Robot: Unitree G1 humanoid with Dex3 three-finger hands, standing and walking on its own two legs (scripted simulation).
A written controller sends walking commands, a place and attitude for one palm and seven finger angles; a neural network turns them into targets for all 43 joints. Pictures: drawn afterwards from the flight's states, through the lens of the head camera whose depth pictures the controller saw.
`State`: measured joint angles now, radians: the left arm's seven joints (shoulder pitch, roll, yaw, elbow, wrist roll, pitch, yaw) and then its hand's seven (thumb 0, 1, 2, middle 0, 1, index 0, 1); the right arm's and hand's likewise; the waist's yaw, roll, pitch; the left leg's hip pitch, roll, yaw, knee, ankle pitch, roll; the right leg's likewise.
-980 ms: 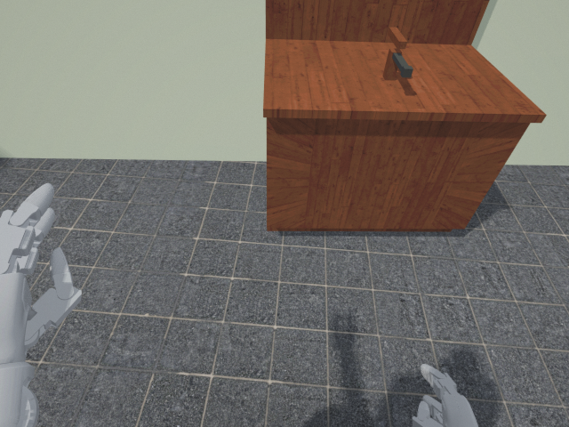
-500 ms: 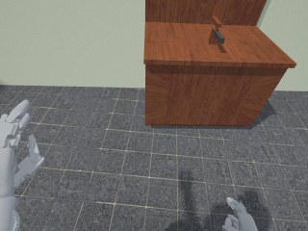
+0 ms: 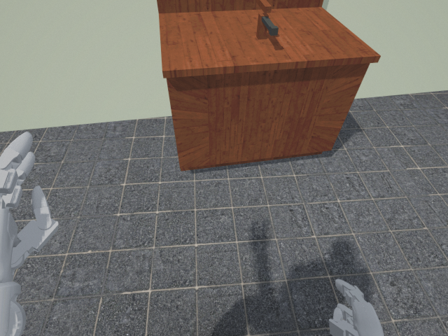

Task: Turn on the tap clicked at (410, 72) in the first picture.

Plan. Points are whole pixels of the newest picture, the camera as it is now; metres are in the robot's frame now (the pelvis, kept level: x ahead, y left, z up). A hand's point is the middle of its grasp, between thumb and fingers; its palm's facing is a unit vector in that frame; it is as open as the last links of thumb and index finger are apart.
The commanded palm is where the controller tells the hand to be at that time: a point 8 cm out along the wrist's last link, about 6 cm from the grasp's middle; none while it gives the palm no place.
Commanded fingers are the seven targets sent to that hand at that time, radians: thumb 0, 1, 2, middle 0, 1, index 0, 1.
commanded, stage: walk to a spot facing it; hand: left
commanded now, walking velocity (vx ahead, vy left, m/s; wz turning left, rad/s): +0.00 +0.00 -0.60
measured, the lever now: (273, 30) +1.21 -0.11 +0.04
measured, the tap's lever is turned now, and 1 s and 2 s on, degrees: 0 0 0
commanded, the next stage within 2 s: none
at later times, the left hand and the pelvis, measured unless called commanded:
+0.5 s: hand (134, 184) +0.27 +0.15 +0.19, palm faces +0.12 -0.89 -0.43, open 7.4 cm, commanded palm +0.24 +0.20 +0.20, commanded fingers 0.00 0.90 0.90 -0.20 -0.30 -0.20 -0.30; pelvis +0.00 -0.02 +0.02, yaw -18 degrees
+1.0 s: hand (255, 144) +0.37 -0.01 +0.18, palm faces -0.14 -0.87 -0.47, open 7.4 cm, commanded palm +0.35 +0.07 +0.20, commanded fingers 0.00 0.90 0.90 -0.20 -0.30 -0.20 -0.30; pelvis +0.06 -0.08 +0.00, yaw -33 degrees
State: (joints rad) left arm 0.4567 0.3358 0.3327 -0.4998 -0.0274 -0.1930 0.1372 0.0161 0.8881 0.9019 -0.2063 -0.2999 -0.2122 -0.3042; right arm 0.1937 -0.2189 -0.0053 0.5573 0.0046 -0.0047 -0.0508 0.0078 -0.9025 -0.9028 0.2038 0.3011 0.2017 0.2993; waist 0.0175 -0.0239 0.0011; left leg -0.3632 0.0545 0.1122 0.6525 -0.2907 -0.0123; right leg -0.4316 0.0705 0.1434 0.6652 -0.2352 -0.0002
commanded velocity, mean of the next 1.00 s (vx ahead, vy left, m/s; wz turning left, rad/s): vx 0.29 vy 0.00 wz -0.44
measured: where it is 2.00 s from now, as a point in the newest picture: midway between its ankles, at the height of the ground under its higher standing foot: (301, 322)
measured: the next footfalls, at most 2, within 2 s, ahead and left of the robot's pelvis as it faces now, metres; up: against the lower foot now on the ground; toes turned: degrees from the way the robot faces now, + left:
left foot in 0.54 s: +0.10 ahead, +0.11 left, +0.00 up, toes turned -15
right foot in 0.86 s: +0.07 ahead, -0.22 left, +0.00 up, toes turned -39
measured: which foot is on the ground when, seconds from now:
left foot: down 0.00-0.24, up 0.26-0.52, down 0.54-0.86, up 0.88-1.00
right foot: down 0.00-0.54, up 0.56-0.84, down 0.86-1.00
